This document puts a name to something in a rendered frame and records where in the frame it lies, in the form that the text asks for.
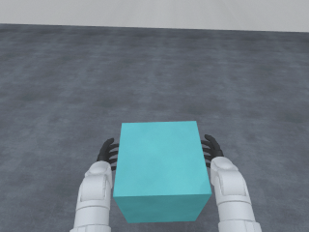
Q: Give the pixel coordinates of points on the left robot forearm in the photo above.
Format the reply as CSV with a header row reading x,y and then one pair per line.
x,y
94,199

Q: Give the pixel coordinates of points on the robot left hand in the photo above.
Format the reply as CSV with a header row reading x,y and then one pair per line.
x,y
105,154

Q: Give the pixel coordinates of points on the robot right hand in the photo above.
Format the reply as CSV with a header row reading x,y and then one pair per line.
x,y
214,149

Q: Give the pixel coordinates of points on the right robot forearm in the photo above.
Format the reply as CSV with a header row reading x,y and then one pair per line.
x,y
232,198

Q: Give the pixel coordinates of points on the carton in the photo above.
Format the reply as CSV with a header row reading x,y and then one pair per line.
x,y
161,173

